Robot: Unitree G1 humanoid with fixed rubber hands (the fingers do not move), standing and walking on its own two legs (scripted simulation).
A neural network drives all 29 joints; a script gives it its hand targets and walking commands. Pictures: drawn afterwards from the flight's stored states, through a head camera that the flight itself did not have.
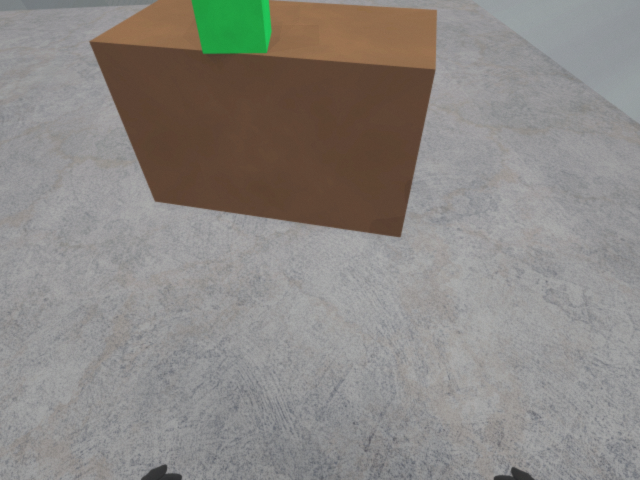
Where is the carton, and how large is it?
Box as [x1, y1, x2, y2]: [192, 0, 271, 53]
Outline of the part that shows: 192,0 203,53 266,52 271,31 268,0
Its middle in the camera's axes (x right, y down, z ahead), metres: -0.28 -0.77 +1.26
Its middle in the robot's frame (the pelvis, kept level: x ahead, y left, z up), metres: +1.48 +0.33 +0.10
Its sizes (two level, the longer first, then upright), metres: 0.210 0.200 0.250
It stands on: a pedestal, 0.74 m high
